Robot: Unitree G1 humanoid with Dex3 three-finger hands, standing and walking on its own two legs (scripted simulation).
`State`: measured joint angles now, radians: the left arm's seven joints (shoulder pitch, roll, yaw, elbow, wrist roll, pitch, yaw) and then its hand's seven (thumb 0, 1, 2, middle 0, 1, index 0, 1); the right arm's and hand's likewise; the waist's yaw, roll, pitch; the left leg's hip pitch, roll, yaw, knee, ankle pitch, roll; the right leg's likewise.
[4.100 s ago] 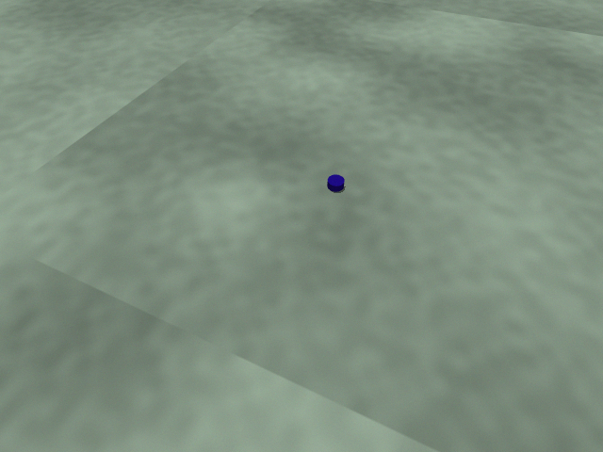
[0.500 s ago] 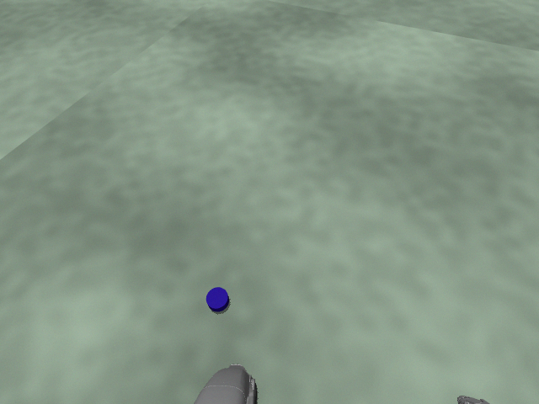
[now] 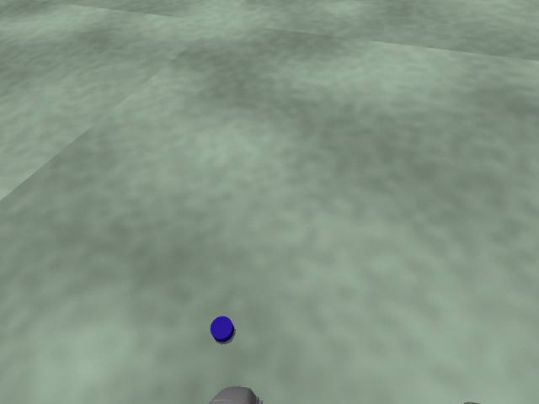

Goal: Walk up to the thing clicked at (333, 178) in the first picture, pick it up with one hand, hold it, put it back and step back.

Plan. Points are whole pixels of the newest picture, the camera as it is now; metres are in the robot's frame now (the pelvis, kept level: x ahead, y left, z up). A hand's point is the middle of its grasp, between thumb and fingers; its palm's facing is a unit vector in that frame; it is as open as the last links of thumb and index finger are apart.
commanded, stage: walk up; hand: left
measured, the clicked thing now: (222, 329) +0.45 +0.26 -0.74
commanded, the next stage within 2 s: stand in 1.36 s
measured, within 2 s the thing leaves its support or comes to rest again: neither
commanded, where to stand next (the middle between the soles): +0.06 +0.03 m, yaw +0 degrees
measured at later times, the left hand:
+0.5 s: hand out of the picture +0.11 +0.29 -0.15, palm faces -0.01 -0.94 -0.34, open 7.4 cm
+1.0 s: hand out of the picture +0.09 +0.28 -0.14, palm faces -0.01 -0.93 -0.36, open 7.4 cm
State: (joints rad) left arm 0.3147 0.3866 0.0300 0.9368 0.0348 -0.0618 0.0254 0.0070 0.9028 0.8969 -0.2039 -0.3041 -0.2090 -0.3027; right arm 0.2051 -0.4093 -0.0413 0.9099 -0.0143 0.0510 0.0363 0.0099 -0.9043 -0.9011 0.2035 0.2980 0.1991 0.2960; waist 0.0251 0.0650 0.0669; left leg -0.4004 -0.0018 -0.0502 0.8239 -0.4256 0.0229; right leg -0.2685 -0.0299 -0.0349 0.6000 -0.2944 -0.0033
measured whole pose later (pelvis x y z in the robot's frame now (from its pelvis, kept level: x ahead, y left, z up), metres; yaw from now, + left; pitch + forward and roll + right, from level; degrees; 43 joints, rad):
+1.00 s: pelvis +0.03 +0.02 +0.02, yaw +1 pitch -2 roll +0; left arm 0.10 0.36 0.00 1.15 0.01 -0.01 -0.01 0.01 0.90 0.90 -0.20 -0.30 -0.21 -0.30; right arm 0.10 -0.36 0.00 1.15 0.00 0.01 0.02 0.01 -0.90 -0.90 0.21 0.30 0.20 0.30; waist 0.00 0.01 0.06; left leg -0.16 0.03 -0.01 0.40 -0.21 -0.03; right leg -0.13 -0.05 -0.02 0.39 -0.22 0.04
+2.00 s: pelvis +0.01 +0.02 +0.02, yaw +0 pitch -2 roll +0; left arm 0.12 0.35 0.01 1.15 0.01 0.00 -0.01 0.01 0.90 0.90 -0.20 -0.30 -0.21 -0.30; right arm 0.10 -0.35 0.00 1.15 -0.01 0.00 0.02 0.01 -0.90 -0.90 0.21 0.30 0.20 0.30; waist 0.00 0.00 0.06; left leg -0.15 0.04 -0.01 0.33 -0.15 -0.04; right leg -0.12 -0.05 -0.02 0.33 -0.17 0.04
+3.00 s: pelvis +0.03 +0.02 +0.02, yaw +1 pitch -2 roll +0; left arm 0.11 0.36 0.00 1.12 0.01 0.00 0.00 0.01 0.90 0.90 -0.20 -0.30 -0.21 -0.30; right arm 0.08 -0.35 0.01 1.12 -0.01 0.00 0.01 0.01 -0.90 -0.90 0.21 0.30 0.20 0.30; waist 0.00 0.00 0.06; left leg -0.13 0.04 -0.01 0.34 -0.19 -0.04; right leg -0.09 -0.05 -0.02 0.32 -0.20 0.04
